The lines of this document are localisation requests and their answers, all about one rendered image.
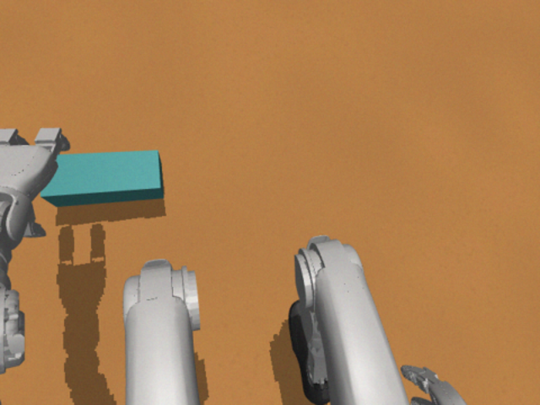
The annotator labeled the right robot foot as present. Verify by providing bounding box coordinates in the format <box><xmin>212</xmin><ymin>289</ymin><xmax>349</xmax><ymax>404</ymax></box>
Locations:
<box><xmin>289</xmin><ymin>300</ymin><xmax>330</xmax><ymax>405</ymax></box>

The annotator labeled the right robot hand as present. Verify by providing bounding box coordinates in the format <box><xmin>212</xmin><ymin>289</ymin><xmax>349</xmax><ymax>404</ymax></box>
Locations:
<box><xmin>401</xmin><ymin>365</ymin><xmax>467</xmax><ymax>405</ymax></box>

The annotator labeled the left robot hand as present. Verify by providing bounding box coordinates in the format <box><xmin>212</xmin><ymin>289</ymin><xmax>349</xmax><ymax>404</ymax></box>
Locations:
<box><xmin>0</xmin><ymin>128</ymin><xmax>70</xmax><ymax>238</ymax></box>

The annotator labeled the left robot arm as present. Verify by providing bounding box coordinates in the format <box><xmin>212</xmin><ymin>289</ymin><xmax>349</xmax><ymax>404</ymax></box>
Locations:
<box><xmin>0</xmin><ymin>186</ymin><xmax>33</xmax><ymax>405</ymax></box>

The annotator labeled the carton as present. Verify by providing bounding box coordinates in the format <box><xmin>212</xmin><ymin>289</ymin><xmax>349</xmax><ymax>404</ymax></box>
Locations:
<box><xmin>40</xmin><ymin>150</ymin><xmax>164</xmax><ymax>207</ymax></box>

